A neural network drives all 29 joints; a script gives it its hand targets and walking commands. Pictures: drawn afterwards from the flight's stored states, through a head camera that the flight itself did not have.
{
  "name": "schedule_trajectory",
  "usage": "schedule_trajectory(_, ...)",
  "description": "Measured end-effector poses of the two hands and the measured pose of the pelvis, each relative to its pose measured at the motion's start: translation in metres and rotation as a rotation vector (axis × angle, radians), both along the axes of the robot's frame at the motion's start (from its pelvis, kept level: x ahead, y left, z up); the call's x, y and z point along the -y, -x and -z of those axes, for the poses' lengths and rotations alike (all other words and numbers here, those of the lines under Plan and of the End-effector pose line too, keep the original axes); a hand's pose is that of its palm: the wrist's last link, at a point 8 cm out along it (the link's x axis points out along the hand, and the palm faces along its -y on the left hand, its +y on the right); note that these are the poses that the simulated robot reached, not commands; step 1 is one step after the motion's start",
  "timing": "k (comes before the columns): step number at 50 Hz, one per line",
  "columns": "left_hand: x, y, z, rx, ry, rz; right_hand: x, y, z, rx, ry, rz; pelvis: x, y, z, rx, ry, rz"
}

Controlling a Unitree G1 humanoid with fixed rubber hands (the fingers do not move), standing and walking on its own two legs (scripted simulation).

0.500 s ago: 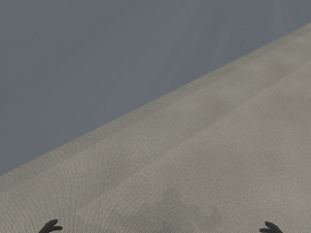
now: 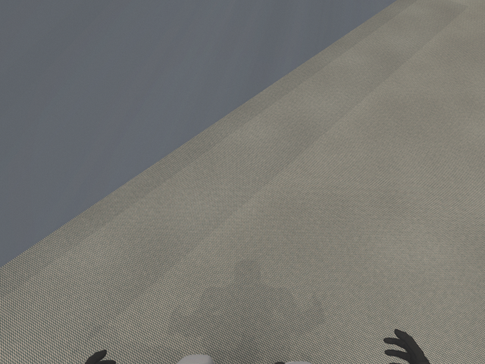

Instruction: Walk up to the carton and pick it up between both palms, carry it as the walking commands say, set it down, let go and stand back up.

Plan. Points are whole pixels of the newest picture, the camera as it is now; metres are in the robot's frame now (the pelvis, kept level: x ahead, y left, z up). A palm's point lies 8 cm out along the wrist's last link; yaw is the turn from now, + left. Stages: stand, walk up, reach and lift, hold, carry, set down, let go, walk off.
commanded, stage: walk up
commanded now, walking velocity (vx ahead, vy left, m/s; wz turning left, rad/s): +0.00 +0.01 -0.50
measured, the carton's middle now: out of the picture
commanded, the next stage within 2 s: none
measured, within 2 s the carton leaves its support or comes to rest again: neither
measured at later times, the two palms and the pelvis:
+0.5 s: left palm (142, 318) +0.19 +0.20 -0.10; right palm out of the picture -0.09 -0.29 -0.13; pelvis -0.03 -0.01 -0.01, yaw -17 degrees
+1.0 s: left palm (118, 336) +0.17 +0.24 -0.13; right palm out of the picture -0.06 -0.25 -0.10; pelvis -0.04 +0.04 +0.00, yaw -31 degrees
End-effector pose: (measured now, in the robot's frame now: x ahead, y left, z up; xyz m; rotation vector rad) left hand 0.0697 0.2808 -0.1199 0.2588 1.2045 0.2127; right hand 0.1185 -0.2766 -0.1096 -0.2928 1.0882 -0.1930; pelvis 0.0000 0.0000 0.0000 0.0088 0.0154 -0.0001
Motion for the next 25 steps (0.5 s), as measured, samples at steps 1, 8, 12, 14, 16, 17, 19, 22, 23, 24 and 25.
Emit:
schedule_trajectory(1, -0.003, -0.004, 0.002, 0.004, 0.005, 0.014, -0.005, 0.007, -0.001, 0.003, -0.002, 0.015, -0.004, 0.002, 0.0, -0.001, 0.001, 0.013)
schedule_trajectory(8, -0.012, -0.05, 0.002, 0.068, 0.041, 0.141, -0.02, 0.073, -0.011, -0.052, 0.036, 0.111, -0.024, 0.009, -0.003, 0.006, 0.041, 0.1)
schedule_trajectory(12, -0.005, -0.07, -0.002, 0.075, 0.065, 0.204, -0.017, 0.099, -0.019, -0.058, 0.047, 0.184, -0.025, 0.012, -0.008, 0.009, 0.057, 0.151)
schedule_trajectory(14, 0.004, -0.079, -0.003, 0.08, 0.075, 0.236, -0.014, 0.112, -0.019, -0.059, 0.047, 0.218, -0.024, 0.014, -0.008, 0.009, 0.058, 0.178)
schedule_trajectory(16, 0.016, -0.09, -0.004, 0.092, 0.084, 0.271, -0.011, 0.128, -0.016, -0.067, 0.042, 0.254, -0.022, 0.017, -0.007, 0.009, 0.055, 0.203)
schedule_trajectory(17, 0.023, -0.096, -0.005, 0.1, 0.088, 0.291, -0.009, 0.136, -0.014, -0.073, 0.037, 0.273, -0.02, 0.018, -0.006, 0.009, 0.052, 0.216)
schedule_trajectory(19, 0.04, -0.107, -0.008, 0.12, 0.092, 0.332, -0.003, 0.155, -0.007, -0.089, 0.023, 0.315, -0.015, 0.022, -0.004, 0.007, 0.043, 0.24)
schedule_trajectory(22, 0.066, -0.121, -0.012, 0.163, 0.076, 0.397, 0.007, 0.184, 0.009, -0.118, -0.005, 0.372, -0.004, 0.027, 0.004, 0.004, 0.023, 0.273)
schedule_trajectory(23, 0.072, -0.125, -0.012, 0.181, 0.063, 0.416, 0.011, 0.193, 0.017, -0.127, -0.015, 0.385, 0.0, 0.029, 0.009, 0.002, 0.012, 0.283)
schedule_trajectory(24, 0.078, -0.125, -0.013, 0.187, 0.053, 0.431, 0.013, 0.201, 0.021, -0.137, -0.026, 0.399, 0.003, 0.032, 0.01, 0.001, 0.013, 0.294)
schedule_trajectory(25, 0.081, -0.123, -0.015, 0.187, 0.044, 0.439, 0.014, 0.206, 0.024, -0.144, -0.035, 0.413, 0.005, 0.034, 0.01, -0.001, 0.01, 0.305)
